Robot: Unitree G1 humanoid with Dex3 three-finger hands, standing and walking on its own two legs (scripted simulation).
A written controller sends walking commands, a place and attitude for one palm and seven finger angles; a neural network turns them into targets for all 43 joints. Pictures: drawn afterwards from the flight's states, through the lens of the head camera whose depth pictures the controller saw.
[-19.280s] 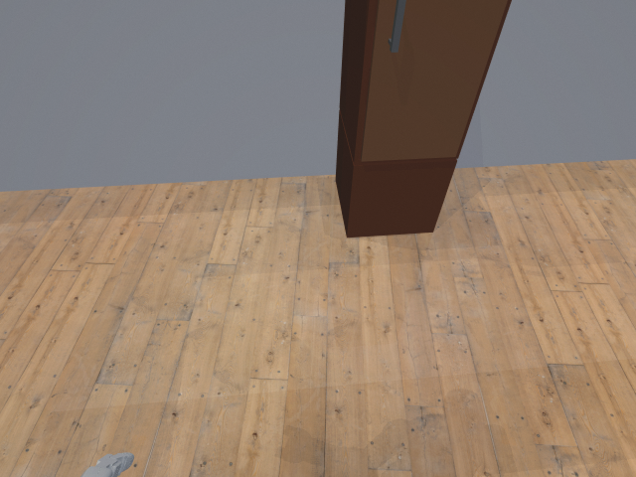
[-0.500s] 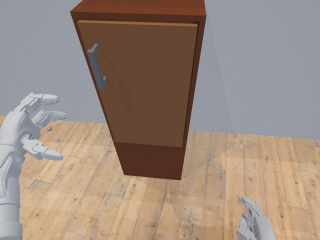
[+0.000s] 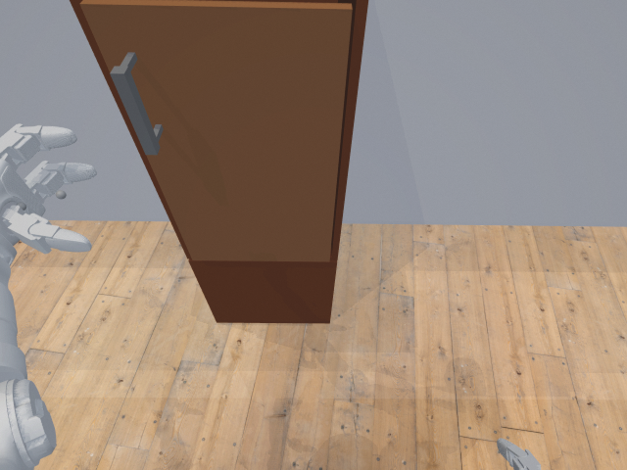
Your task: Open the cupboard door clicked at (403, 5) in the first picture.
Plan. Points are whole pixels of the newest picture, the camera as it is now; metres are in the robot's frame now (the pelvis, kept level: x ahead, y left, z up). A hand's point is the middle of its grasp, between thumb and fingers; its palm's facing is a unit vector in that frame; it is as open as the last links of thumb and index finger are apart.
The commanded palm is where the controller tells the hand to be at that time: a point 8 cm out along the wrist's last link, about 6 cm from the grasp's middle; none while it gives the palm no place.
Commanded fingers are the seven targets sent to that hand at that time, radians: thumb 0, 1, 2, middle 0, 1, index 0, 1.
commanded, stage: move the hooked fingers beside the handle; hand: left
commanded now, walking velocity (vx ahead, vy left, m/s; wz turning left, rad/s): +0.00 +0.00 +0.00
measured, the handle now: (141, 106) +0.58 +0.27 +0.13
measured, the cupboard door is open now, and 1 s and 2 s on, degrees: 0 0 0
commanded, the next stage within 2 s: slide the fingers in behind the handle in 1.94 s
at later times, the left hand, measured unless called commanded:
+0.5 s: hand (78, 154) +0.46 +0.31 +0.14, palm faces +0.01 -1.00 -0.02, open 14.0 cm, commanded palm +0.44 +0.36 +0.14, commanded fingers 0.00 -0.50 0.30 -0.30 -1.20 -0.30 -1.20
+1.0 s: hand (94, 119) +0.53 +0.32 +0.15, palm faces +0.00 -1.00 +0.00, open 14.0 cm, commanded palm +0.51 +0.37 +0.14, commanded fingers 0.00 -0.50 0.30 -0.30 -1.20 -0.30 -1.20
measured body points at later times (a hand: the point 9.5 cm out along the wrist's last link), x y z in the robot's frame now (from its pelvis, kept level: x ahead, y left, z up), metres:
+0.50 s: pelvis +0.02 +0.03 +0.00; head +0.09 +0.04 +0.44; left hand +0.46 +0.37 +0.15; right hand +0.06 -0.25 -0.11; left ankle -0.03 +0.10 -0.72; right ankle +0.04 -0.09 -0.72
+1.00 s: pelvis +0.03 +0.03 -0.01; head +0.15 +0.05 +0.43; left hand +0.53 +0.37 +0.15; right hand +0.01 -0.25 -0.11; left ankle -0.03 +0.10 -0.72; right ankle +0.04 -0.09 -0.72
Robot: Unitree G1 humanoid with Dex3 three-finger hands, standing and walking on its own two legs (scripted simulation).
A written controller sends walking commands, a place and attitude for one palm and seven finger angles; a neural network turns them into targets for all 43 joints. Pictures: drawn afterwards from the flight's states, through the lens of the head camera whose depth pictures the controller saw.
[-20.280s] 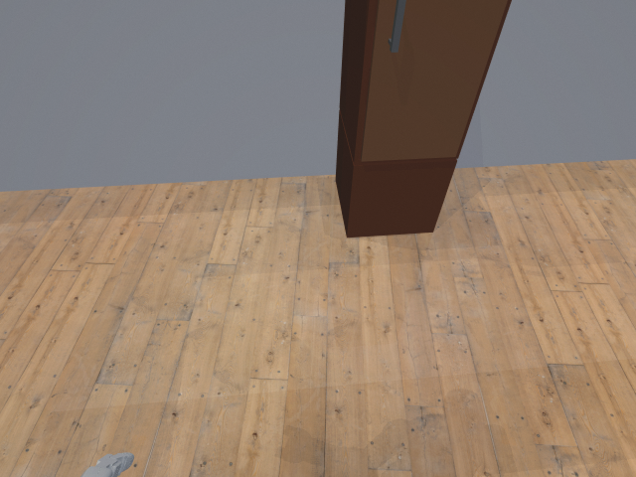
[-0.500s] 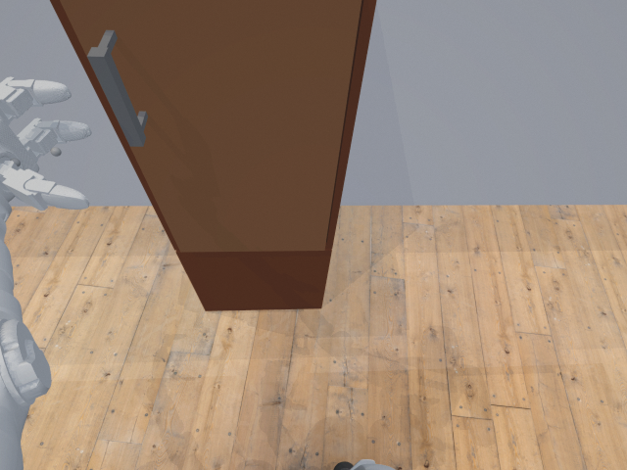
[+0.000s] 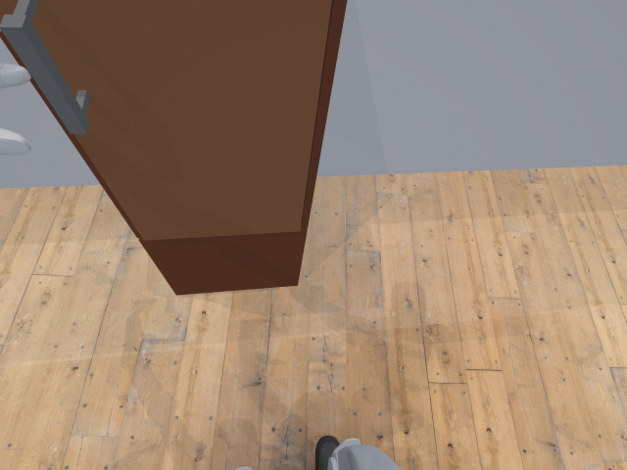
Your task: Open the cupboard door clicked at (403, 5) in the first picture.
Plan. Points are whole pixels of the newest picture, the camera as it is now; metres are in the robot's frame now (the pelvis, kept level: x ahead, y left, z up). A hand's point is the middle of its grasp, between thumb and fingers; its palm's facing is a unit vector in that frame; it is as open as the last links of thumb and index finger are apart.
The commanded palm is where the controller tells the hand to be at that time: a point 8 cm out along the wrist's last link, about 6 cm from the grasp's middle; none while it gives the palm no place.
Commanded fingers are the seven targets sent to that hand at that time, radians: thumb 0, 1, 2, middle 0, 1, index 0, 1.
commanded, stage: move the hooked fingers beside the handle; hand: left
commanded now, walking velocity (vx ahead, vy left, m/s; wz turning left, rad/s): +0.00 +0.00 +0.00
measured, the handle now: (55, 69) +0.55 +0.25 +0.14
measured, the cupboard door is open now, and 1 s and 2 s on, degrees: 0 0 0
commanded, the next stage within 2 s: slide the fingers in behind the handle in 0.94 s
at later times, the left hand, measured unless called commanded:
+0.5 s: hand out of the picture +0.48 +0.30 +0.15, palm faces +0.03 -1.00 +0.00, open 14.0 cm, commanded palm +0.47 +0.35 +0.14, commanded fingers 0.00 -0.50 0.30 -0.30 -1.20 -0.30 -1.20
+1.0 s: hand out of the picture +0.49 +0.31 +0.14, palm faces +0.03 -1.00 -0.02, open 14.0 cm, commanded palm +0.48 +0.35 +0.14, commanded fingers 0.00 -0.50 0.30 -0.30 -1.20 -0.30 -1.20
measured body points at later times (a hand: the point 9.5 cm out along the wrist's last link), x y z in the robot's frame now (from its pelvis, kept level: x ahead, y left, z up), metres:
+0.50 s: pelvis +0.00 +0.00 +0.00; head +0.12 +0.02 +0.43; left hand +0.47 +0.36 +0.15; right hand +0.01 -0.28 -0.10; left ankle -0.06 +0.07 -0.72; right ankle +0.02 -0.12 -0.72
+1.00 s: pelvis -0.01 +0.00 -0.01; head +0.12 +0.02 +0.42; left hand +0.49 +0.36 +0.15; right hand -0.05 -0.27 -0.10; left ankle -0.06 +0.07 -0.72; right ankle +0.01 -0.12 -0.72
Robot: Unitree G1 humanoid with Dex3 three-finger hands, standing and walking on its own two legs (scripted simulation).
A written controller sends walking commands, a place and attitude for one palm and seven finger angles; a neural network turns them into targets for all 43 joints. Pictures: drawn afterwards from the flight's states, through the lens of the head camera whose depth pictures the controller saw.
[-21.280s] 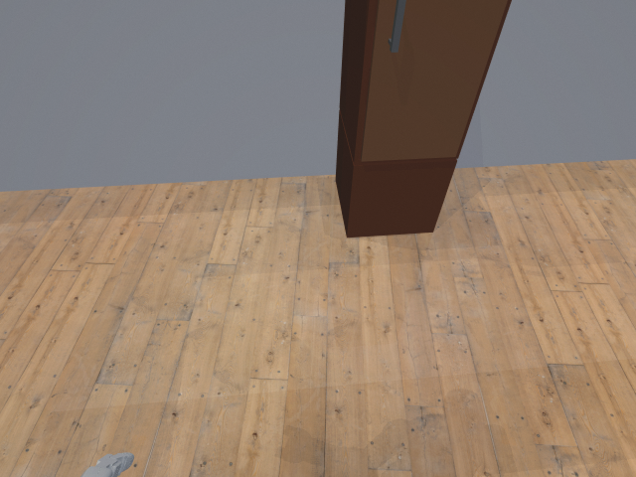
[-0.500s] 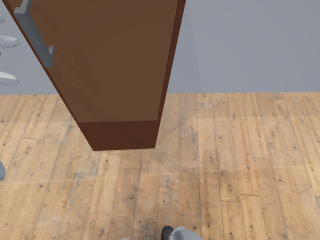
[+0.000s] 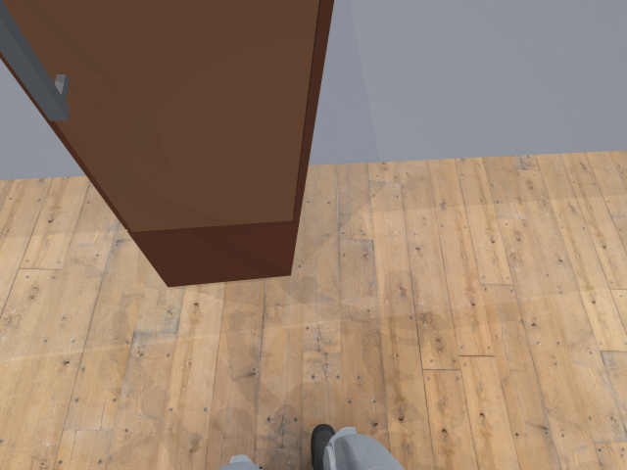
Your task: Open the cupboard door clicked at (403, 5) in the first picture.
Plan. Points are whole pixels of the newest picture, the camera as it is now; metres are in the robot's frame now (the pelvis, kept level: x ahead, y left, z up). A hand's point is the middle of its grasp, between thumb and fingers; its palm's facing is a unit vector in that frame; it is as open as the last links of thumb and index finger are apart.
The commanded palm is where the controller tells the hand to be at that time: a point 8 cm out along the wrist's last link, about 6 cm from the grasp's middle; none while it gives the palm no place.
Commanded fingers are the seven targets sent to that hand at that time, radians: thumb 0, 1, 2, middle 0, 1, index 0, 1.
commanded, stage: slide the fingers in behind the handle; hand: left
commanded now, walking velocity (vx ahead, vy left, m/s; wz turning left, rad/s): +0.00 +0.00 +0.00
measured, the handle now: (30, 51) +0.56 +0.26 +0.15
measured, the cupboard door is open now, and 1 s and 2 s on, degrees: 0 0 0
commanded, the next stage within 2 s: close the thumb around the handle in 1.64 s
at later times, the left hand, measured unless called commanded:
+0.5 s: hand out of the picture +0.50 +0.30 +0.14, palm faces +0.03 -1.00 -0.01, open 14.0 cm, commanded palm +0.48 +0.33 +0.14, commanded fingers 0.00 -0.50 0.30 -0.30 -1.20 -0.30 -1.20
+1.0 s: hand (26, 93) +0.50 +0.25 +0.15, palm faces +0.04 -1.00 -0.02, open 14.0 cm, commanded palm +0.47 +0.30 +0.14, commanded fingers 0.00 -0.50 0.30 -0.30 -1.20 -0.30 -1.20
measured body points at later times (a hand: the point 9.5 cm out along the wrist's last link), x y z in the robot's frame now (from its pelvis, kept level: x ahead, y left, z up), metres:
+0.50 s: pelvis +0.01 +0.01 +0.00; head +0.12 +0.03 +0.44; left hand +0.49 +0.35 +0.15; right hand +0.02 -0.26 -0.10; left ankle -0.06 +0.07 -0.71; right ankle +0.03 -0.11 -0.71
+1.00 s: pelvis +0.00 -0.01 +0.00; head +0.10 +0.01 +0.44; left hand +0.49 +0.30 +0.15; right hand +0.00 -0.28 -0.10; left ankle -0.06 +0.07 -0.71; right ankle +0.03 -0.11 -0.71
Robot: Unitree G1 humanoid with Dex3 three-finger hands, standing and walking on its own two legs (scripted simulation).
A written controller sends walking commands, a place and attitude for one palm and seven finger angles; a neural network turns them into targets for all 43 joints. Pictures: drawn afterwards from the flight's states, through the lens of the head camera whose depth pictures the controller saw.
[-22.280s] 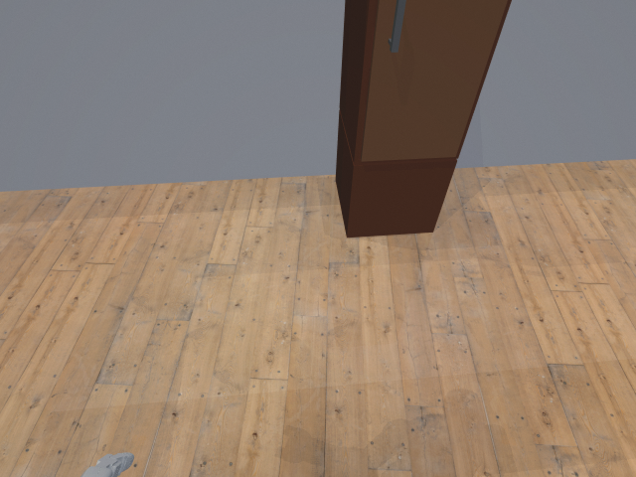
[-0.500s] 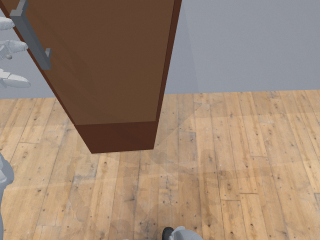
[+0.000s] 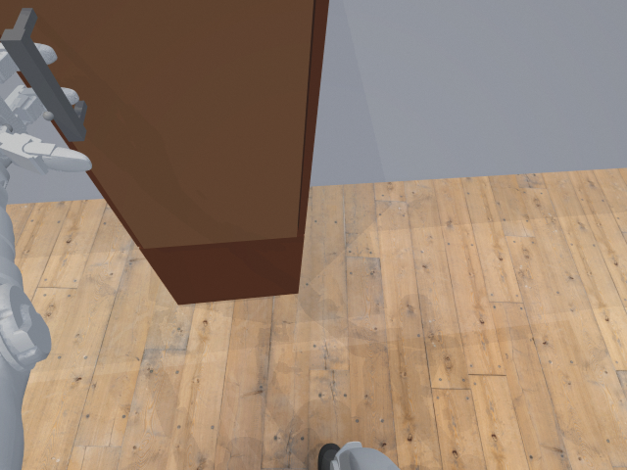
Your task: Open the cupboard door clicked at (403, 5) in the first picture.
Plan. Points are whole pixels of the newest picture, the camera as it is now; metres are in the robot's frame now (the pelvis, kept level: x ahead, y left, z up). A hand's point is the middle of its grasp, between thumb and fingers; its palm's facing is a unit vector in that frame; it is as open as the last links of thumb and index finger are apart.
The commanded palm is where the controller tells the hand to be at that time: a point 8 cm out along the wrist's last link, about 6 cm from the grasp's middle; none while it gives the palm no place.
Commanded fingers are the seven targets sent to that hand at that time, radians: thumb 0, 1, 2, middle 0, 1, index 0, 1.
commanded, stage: slide the fingers in behind the handle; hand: left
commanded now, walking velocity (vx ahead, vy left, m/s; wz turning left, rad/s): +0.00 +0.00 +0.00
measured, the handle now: (53, 80) +0.56 +0.27 +0.14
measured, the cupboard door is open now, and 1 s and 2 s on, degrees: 0 0 10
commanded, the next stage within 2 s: close the thumb around the handle in 0.64 s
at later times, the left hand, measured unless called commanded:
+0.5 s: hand (67, 106) +0.51 +0.24 +0.14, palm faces +0.03 -1.00 -0.01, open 14.0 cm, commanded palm +0.48 +0.29 +0.14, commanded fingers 0.00 -0.50 0.30 -0.30 -1.20 -0.30 -1.20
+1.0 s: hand (66, 114) +0.50 +0.24 +0.14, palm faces +0.02 -1.00 +0.00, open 12.1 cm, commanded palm +0.48 +0.29 +0.14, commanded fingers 0.00 0.28 0.64 -0.36 -1.28 -0.36 -1.28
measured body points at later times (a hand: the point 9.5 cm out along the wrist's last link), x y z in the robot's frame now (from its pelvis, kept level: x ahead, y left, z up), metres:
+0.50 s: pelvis +0.00 +0.00 +0.00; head +0.10 +0.01 +0.44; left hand +0.50 +0.29 +0.15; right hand -0.01 -0.27 -0.11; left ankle -0.05 +0.08 -0.71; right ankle +0.03 -0.11 -0.71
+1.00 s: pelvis +0.01 +0.01 +0.00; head +0.10 +0.02 +0.44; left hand +0.50 +0.30 +0.14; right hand +0.01 -0.26 -0.11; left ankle -0.05 +0.08 -0.71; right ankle +0.03 -0.11 -0.71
